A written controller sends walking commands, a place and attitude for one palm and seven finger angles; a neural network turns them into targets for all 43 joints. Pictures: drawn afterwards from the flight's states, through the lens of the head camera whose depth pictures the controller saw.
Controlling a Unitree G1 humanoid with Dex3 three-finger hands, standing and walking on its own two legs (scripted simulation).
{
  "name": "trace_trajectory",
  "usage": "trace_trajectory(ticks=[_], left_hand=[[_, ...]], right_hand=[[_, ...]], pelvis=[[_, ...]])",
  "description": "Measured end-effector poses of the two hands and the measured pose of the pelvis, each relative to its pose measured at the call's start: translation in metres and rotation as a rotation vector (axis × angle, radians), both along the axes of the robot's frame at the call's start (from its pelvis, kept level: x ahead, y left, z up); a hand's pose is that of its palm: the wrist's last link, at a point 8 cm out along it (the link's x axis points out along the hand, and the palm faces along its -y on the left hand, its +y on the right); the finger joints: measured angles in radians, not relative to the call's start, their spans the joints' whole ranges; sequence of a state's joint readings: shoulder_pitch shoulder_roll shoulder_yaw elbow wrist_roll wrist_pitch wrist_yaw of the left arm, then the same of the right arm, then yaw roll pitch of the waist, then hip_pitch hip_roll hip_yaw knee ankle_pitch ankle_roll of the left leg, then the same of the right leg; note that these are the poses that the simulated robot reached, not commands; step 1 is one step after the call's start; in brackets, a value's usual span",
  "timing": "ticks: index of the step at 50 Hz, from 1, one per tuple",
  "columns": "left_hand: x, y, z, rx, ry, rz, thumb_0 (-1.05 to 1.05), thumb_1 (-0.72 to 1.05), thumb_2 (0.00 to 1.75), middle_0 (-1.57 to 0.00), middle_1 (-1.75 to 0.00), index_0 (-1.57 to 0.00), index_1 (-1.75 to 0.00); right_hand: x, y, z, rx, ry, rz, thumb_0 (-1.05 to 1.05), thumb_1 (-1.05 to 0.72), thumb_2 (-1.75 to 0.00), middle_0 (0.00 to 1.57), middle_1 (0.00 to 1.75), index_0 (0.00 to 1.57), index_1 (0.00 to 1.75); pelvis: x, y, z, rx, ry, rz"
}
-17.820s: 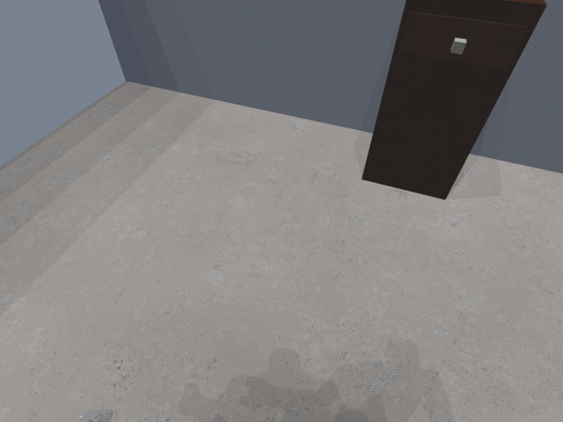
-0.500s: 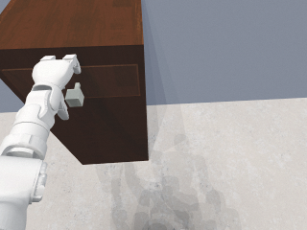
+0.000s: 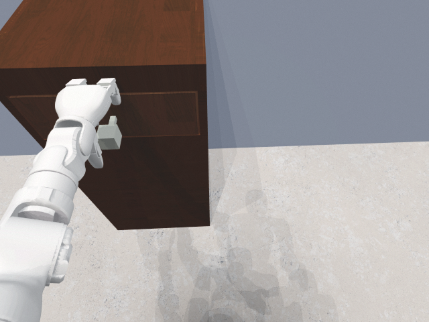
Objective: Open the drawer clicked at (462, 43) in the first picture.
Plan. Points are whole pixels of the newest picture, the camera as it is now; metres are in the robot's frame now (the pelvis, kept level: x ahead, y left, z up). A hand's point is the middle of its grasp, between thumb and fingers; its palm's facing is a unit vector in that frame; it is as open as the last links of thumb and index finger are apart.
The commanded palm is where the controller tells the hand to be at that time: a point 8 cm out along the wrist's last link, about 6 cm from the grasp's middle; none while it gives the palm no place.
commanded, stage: move the hooked fingers above the handle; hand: left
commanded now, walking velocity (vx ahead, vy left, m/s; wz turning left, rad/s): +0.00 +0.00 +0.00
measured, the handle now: (110, 130) +0.52 +0.22 +0.01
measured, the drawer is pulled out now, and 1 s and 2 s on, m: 0.00 0.00 0.00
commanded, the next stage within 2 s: lower the fingers behind the handle in 1.32 s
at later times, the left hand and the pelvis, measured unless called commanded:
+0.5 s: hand (98, 122) +0.48 +0.22 +0.08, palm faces -0.02 -0.02 -1.00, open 13.8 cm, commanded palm +0.47 +0.23 +0.14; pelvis +0.01 -0.01 +0.00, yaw +0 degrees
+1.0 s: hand (79, 129) +0.47 +0.25 +0.07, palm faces -0.09 +0.00 -1.00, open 13.8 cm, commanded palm +0.46 +0.24 +0.13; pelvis -0.01 -0.01 +0.00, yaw +0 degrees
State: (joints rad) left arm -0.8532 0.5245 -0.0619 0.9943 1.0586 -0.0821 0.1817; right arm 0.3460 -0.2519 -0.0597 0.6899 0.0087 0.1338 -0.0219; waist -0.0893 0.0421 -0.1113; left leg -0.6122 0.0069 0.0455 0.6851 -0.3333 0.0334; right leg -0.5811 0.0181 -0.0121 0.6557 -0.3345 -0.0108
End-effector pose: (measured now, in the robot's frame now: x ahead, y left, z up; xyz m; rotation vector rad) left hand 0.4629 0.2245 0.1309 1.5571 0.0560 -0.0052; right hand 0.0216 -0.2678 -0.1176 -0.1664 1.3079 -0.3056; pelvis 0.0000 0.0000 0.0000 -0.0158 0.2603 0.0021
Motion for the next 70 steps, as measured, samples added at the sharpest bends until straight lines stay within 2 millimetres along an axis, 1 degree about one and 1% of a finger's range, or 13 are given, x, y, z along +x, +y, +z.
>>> trace_trajectory(ticks=[8,15,20,24,30,39,42,49,51,54,61,64,70], left_hand=[[-0.003,0.000,0.010,-0.005,-0.013,0.012,0.00,-0.49,0.30,-0.33,-1.21,-0.34,-1.21],[-0.008,0.010,0.004,0.015,0.037,0.029,0.00,-0.49,0.30,-0.32,-1.20,-0.33,-1.20],[-0.009,0.003,0.002,0.007,0.025,-0.025,0.00,-0.49,0.30,-0.32,-1.20,-0.32,-1.20],[-0.003,-0.004,0.003,-0.004,-0.011,-0.037,0.00,-0.49,0.30,-0.32,-1.20,-0.32,-1.20],[0.001,-0.006,0.005,0.000,-0.024,-0.013,0.00,-0.49,0.30,-0.36,-1.24,-0.36,-1.24],[0.000,-0.006,0.008,0.012,0.010,-0.004,0.00,-0.49,0.30,-0.33,-1.21,-0.35,-1.22],[-0.001,0.001,0.007,0.001,0.015,0.021,0.00,-0.49,0.30,-0.33,-1.21,-0.35,-1.21],[-0.010,0.027,0.000,0.023,0.049,0.049,0.00,-0.49,0.30,-0.32,-1.20,-0.33,-1.20],[-0.012,0.029,-0.001,0.019,0.049,0.030,0.00,-0.49,0.30,-0.32,-1.20,-0.33,-1.20],[-0.012,0.024,0.000,0.009,0.028,-0.015,0.00,-0.49,0.30,-0.32,-1.20,-0.32,-1.20],[-0.001,0.013,0.000,-0.014,-0.026,-0.027,0.00,-0.49,0.30,-0.33,-1.21,-0.33,-1.21],[0.000,0.012,0.001,-0.009,-0.031,-0.013,0.00,-0.49,0.30,-0.35,-1.23,-0.36,-1.23],[0.000,0.010,0.004,0.003,-0.014,0.007,0.00,-0.49,0.30,-0.34,-1.22,-0.36,-1.23]], right_hand=[[0.014,-0.003,0.000,0.013,-0.023,0.006,0.00,-0.91,-0.90,0.20,0.30,0.21,0.30],[0.021,-0.009,0.002,0.001,-0.035,0.013,0.00,-0.91,-0.90,0.20,0.30,0.21,0.30],[0.022,-0.014,0.003,-0.014,-0.018,0.026,0.00,-0.91,-0.90,0.20,0.30,0.21,0.30],[0.020,-0.015,0.001,-0.016,-0.008,0.025,0.00,-0.91,-0.90,0.20,0.30,0.21,0.30],[0.014,-0.013,-0.001,-0.006,-0.005,0.012,0.00,-0.91,-0.90,0.20,0.30,0.21,0.30],[-0.001,-0.009,0.001,-0.004,-0.023,-0.023,0.00,-0.91,-0.90,0.20,0.30,0.21,0.30],[-0.008,-0.009,0.001,-0.011,-0.020,-0.033,0.00,-0.91,-0.90,0.20,0.30,0.21,0.30],[-0.025,-0.013,0.004,-0.038,0.025,-0.036,0.00,-0.91,-0.90,0.20,0.30,0.21,0.30],[-0.028,-0.014,0.005,-0.046,0.044,-0.029,0.00,-0.91,-0.90,0.20,0.30,0.21,0.30],[-0.030,-0.014,0.006,-0.055,0.065,-0.020,0.00,-0.91,-0.90,0.20,0.30,0.21,0.30],[-0.022,-0.008,0.005,-0.047,0.055,-0.015,0.00,-0.91,-0.90,0.20,0.30,0.21,0.30],[-0.016,-0.001,0.002,-0.028,0.036,-0.012,0.00,-0.91,-0.90,0.20,0.30,0.21,0.30],[-0.005,0.012,-0.002,0.007,0.000,-0.004,0.00,-0.91,-0.90,0.20,0.30,0.21,0.30]], pelvis=[[0.004,-0.004,0.002,0.005,-0.015,-0.008],[0.005,-0.008,0.003,0.007,-0.020,-0.003],[0.005,-0.009,0.002,0.006,-0.015,0.008],[0.005,-0.009,0.001,0.006,-0.005,0.008],[0.004,-0.009,0.000,0.006,-0.001,0.001],[-0.004,-0.010,0.001,0.008,-0.009,-0.011],[-0.006,-0.010,0.001,0.009,-0.008,-0.017],[-0.009,-0.008,0.000,0.003,-0.001,-0.011],[-0.009,-0.006,0.000,0.000,0.000,-0.005],[-0.007,-0.003,-0.001,-0.003,0.004,0.005],[-0.005,0.004,-0.003,-0.007,0.014,0.004],[-0.004,0.006,-0.003,-0.007,0.014,-0.001],[-0.004,0.008,-0.002,-0.005,0.003,-0.004]])
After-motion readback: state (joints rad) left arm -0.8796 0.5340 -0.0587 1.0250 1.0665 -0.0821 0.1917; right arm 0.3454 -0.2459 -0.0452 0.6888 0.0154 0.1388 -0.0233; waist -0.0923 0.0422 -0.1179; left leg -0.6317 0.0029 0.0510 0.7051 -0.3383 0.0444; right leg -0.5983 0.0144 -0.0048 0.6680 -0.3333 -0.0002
